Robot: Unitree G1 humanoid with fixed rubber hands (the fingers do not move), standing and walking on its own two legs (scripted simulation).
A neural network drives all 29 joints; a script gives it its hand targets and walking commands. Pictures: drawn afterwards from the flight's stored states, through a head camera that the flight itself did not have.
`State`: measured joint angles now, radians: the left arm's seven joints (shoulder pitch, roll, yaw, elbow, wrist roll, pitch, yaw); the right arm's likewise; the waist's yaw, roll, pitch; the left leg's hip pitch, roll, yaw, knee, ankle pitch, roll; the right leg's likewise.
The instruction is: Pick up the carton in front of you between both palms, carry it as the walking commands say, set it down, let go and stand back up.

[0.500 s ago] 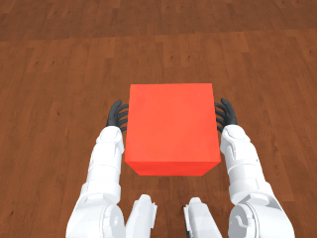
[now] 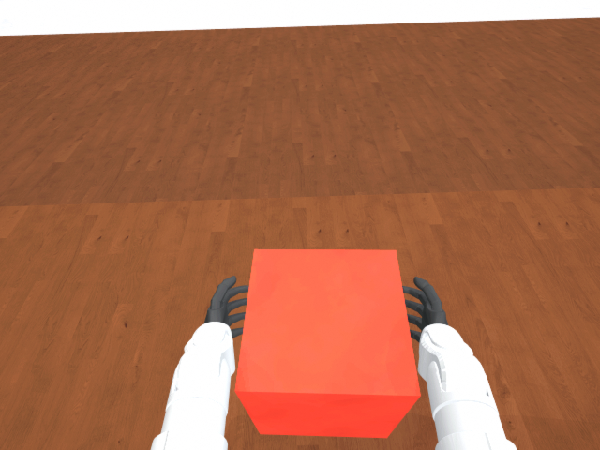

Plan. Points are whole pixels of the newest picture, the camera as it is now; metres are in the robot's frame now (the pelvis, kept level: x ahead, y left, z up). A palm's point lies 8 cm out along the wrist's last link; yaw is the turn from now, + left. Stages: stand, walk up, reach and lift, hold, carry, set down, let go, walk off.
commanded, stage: reach and lift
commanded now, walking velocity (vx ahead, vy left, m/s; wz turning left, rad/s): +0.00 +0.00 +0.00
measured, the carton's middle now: (323, 348) +0.31 +0.00 -0.08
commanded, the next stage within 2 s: hold in 1.12 s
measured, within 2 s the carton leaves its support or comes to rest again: neither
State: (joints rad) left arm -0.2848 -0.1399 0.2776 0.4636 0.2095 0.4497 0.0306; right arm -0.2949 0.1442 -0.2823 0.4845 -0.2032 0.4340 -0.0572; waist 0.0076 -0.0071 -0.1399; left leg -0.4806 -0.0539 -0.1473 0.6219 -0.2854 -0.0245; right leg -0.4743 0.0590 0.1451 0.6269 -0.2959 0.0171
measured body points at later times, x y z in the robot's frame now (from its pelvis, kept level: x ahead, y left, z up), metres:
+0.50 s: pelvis -0.01 +0.00 +0.01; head -0.04 +0.00 +0.46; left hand +0.30 +0.15 +0.03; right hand +0.30 -0.15 +0.03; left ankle +0.01 +0.13 -0.72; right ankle +0.01 -0.13 -0.72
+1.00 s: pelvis +0.01 +0.00 +0.02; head -0.03 +0.00 +0.47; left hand +0.30 +0.15 +0.04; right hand +0.30 -0.15 +0.04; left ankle +0.01 +0.13 -0.72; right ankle +0.01 -0.13 -0.72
